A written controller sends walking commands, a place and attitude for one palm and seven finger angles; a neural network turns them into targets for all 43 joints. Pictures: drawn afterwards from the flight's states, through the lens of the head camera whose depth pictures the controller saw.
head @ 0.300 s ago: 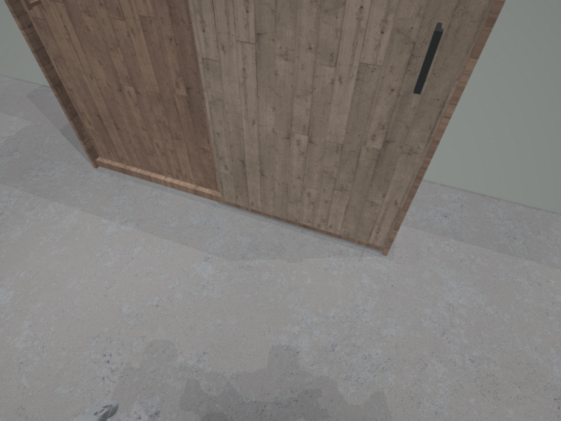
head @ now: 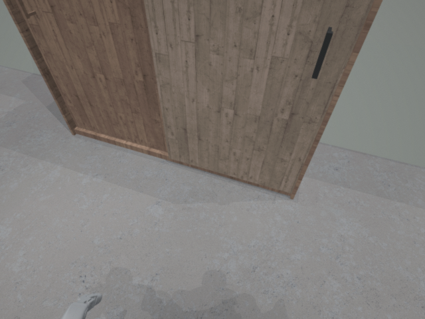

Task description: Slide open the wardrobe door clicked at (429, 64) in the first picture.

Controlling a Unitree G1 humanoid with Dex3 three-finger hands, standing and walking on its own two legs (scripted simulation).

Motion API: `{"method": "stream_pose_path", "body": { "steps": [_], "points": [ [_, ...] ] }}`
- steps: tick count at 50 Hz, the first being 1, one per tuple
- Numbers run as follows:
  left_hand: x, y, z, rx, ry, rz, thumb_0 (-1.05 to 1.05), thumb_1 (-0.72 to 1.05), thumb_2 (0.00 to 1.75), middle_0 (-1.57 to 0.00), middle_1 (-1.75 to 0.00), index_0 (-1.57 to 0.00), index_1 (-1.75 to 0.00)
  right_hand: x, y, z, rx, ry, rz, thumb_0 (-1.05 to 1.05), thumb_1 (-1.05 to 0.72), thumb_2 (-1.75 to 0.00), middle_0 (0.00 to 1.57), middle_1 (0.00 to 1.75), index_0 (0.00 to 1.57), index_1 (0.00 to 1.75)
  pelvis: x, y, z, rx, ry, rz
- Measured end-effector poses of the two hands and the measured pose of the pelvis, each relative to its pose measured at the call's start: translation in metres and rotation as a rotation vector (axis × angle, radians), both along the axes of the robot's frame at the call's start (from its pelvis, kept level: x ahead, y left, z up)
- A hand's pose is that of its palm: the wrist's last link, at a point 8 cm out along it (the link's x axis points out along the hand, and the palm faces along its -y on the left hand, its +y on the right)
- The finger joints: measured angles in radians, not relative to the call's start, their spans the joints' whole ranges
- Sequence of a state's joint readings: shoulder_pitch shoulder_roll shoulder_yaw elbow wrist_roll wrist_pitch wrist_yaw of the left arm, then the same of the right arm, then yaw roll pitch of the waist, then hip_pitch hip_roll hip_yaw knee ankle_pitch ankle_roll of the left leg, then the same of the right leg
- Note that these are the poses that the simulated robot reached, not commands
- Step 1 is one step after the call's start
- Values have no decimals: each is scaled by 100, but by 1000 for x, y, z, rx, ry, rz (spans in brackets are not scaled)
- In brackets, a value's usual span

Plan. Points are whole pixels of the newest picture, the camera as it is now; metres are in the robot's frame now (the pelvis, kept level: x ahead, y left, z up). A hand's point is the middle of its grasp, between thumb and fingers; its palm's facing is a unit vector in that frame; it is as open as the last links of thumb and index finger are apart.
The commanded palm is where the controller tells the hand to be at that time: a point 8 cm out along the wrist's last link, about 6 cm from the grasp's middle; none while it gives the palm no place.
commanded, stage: stand and wait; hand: right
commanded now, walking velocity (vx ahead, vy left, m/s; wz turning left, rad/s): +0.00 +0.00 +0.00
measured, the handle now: (322, 53) +0.90 -0.32 +0.09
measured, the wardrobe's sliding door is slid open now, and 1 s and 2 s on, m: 0.00 0.00 0.00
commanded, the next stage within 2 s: look at it before walking up in 0.56 s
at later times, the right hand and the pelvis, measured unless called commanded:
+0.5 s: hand out of the picture +0.06 -0.24 -0.15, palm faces -0.04 +0.94 -0.34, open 7.4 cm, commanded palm none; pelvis -0.01 +0.01 +0.00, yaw +0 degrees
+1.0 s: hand out of the picture +0.06 -0.24 -0.15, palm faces -0.03 +0.94 -0.33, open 7.4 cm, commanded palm none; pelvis -0.02 +0.01 +0.01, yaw +0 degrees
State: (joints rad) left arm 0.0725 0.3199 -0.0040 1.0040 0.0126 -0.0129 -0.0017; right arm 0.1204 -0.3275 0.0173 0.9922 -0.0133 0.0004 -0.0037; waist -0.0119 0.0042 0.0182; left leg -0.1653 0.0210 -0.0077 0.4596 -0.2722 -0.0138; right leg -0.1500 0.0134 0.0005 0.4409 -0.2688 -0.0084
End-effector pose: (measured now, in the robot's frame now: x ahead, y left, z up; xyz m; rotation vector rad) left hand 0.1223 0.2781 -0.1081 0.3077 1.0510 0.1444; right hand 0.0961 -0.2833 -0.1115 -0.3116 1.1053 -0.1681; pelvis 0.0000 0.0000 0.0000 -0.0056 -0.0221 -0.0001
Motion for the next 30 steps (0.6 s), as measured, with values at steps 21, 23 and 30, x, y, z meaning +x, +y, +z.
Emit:
{"method": "stream_pose_path", "body": {
  "steps": [21,23,30],
  "points": [
    [-73,26,-11,17,181,71,1,90,90,-20,-30,-20,-29,-45,2,-4,-19,121,-28,1,-90,-89,21,30,20,30,-13,13,4,3,-5,6],
    [-75,27,-11,16,183,73,1,90,90,-20,-30,-20,-29,-44,3,-3,-19,118,-26,1,-90,-89,21,30,20,30,-14,13,4,3,-5,7],
    [-76,26,-10,12,172,75,1,90,90,-20,-30,-20,-29,-38,5,-2,-16,96,-17,1,-90,-89,21,30,20,30,-16,13,5,3,-6,9]
  ]
}}
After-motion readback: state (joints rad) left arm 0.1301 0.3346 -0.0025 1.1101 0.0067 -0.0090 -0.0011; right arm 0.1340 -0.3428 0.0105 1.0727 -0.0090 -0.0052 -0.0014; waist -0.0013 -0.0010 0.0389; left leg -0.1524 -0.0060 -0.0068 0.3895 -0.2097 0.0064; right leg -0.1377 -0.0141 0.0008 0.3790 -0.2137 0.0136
